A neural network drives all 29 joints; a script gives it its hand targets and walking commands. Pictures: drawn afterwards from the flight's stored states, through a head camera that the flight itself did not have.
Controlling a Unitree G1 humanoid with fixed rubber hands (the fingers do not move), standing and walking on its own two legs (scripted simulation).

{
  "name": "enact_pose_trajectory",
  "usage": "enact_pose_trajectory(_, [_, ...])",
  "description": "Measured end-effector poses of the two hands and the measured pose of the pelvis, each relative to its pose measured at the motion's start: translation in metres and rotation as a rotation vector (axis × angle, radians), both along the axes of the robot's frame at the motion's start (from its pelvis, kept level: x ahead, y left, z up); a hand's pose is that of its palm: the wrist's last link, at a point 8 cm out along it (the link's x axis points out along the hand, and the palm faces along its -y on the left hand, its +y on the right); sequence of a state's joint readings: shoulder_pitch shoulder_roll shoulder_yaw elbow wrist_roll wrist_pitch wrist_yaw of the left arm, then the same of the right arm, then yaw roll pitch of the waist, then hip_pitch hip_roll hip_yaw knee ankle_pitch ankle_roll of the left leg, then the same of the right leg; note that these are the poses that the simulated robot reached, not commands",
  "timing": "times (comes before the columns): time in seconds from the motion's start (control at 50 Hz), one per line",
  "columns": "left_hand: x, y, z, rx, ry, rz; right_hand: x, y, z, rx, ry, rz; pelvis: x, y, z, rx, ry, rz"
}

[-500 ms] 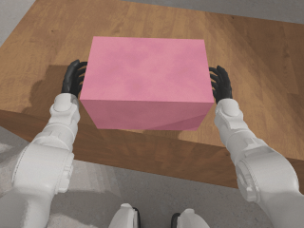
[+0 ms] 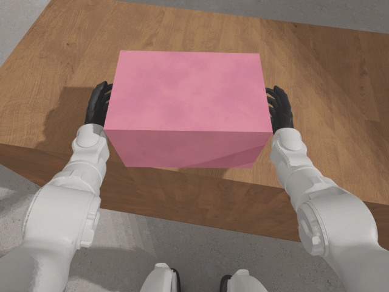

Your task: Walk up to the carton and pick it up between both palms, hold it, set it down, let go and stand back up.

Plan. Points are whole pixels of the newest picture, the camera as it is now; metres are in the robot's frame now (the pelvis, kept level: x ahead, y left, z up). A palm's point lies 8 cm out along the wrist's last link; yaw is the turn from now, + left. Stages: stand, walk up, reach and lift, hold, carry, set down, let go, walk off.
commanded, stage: reach and lift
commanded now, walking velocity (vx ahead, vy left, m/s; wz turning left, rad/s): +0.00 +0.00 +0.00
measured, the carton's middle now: (189, 112) +0.48 +0.04 +0.02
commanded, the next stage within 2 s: none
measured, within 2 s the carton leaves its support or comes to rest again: leaves its support in 2.00 s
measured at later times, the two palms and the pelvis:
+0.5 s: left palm (98, 121) +0.45 +0.23 +0.03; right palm (279, 127) +0.45 -0.15 +0.02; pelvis +0.00 +0.00 +0.01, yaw +1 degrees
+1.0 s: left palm (98, 126) +0.44 +0.23 +0.03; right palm (280, 134) +0.43 -0.15 +0.02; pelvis +0.02 +0.01 +0.03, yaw -1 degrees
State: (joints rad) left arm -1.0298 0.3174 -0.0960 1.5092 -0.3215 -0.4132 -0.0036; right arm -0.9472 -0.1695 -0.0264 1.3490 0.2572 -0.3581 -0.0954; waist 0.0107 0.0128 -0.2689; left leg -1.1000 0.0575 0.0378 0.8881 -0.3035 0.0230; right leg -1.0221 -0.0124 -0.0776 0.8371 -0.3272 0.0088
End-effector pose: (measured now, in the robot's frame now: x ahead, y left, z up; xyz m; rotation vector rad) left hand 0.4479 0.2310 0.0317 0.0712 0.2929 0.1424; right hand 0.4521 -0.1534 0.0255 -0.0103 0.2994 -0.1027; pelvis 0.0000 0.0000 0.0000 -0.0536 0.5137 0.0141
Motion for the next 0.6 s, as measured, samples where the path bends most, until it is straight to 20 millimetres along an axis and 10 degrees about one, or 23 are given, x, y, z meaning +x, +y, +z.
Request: enact_pose_trajectory(0.6, [-0.005,-0.003,-0.001,-0.025,-0.022,-0.009,-0.012,0.004,-0.002,-0.017,-0.049,-0.028,0.001,0.003,0.016,-0.004,-0.053,0.027])
